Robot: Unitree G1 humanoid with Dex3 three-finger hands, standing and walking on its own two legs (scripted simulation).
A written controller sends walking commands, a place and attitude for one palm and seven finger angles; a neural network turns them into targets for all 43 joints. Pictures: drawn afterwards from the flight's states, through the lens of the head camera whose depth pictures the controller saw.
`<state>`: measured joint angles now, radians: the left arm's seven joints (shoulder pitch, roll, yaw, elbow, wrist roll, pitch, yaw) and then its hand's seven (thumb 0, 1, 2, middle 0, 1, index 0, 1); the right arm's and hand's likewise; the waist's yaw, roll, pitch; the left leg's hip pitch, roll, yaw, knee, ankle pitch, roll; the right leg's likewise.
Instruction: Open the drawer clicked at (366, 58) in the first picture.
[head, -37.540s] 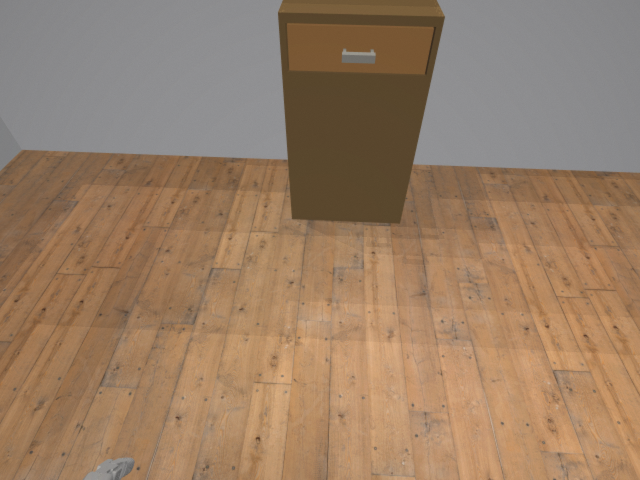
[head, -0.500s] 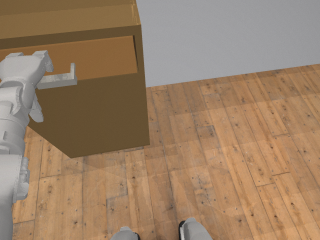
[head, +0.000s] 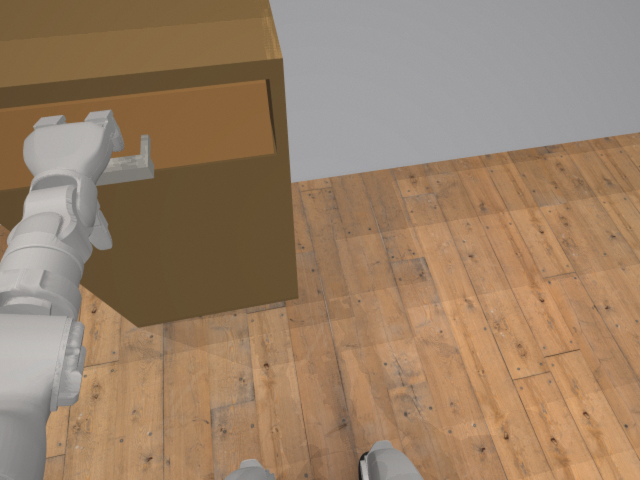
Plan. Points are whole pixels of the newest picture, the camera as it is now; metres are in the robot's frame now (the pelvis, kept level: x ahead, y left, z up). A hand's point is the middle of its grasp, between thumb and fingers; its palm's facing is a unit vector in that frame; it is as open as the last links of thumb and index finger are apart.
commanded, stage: lower the fingers behind the handle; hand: left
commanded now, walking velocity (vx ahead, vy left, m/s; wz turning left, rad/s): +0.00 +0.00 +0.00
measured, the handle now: (113, 158) +0.55 +0.26 +0.03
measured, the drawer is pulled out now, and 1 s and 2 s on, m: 0.00 0.00 0.02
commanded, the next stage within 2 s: close the thumb around the handle in 0.72 s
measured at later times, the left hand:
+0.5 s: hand (95, 204) +0.48 +0.28 +0.01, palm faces -0.09 -0.01 -1.00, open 13.9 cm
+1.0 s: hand (96, 195) +0.50 +0.28 +0.01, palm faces -0.08 +0.01 -1.00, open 13.0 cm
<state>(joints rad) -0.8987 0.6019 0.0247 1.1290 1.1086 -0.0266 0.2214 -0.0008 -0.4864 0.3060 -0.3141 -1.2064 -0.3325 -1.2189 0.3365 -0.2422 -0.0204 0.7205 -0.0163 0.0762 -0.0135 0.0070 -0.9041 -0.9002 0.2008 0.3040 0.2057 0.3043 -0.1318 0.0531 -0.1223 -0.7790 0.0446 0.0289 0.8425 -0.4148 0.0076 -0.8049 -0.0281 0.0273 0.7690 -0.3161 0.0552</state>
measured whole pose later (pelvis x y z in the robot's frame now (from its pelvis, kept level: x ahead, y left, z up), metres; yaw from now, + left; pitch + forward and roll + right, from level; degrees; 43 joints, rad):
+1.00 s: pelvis -0.01 +0.00 -0.02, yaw +1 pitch +24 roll -2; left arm -0.94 0.64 0.03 1.15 1.12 -0.07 0.28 0.00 -0.35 0.36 -0.34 -1.22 -0.33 -1.21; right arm 0.35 -0.26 -0.03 0.75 -0.04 0.05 -0.02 0.01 -0.90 -0.90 0.20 0.30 0.21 0.30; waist -0.15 0.04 -0.12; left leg -0.94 0.04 0.00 0.97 -0.45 0.01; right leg -0.94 -0.03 0.00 0.87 -0.35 0.05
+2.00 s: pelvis +0.02 +0.01 -0.01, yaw -1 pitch +21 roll -2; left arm -0.65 0.56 0.07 0.91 1.08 -0.07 0.30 0.01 0.73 0.81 -0.38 -1.35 -0.35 -1.35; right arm 0.34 -0.26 -0.06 0.74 -0.03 0.09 0.00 0.01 -0.90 -0.90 0.20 0.30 0.20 0.30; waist -0.10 0.05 -0.15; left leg -0.79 0.05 0.03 0.89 -0.47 0.01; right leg -0.82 -0.02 0.03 0.80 -0.36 0.06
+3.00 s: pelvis +0.01 -0.01 +0.01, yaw +1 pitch +13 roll -1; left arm -0.20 0.42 0.01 0.53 1.07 0.01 0.36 0.00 0.73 0.82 -0.38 -1.35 -0.35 -1.35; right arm 0.22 -0.24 -0.06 0.69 -0.01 0.03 -0.04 0.01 -0.90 -0.90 0.20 0.30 0.20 0.30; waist -0.02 0.05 -0.12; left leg -0.59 0.05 0.02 0.80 -0.43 -0.01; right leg -0.63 -0.03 0.02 0.76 -0.36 0.04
